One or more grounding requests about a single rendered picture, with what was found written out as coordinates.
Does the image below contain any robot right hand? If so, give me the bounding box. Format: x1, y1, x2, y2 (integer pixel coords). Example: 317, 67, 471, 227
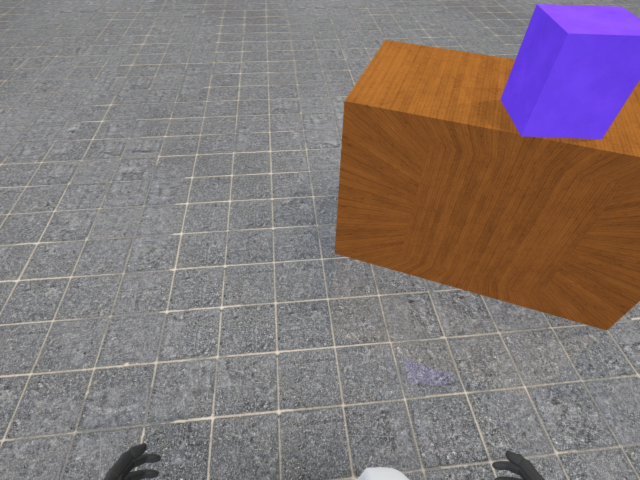
492, 451, 544, 480

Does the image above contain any pedestal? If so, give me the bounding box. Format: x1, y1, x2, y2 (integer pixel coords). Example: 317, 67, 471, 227
335, 40, 640, 330

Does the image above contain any robot left hand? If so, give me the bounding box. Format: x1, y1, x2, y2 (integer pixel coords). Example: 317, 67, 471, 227
103, 443, 161, 480

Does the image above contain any carton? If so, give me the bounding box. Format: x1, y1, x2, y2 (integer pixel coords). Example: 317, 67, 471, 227
500, 4, 640, 139

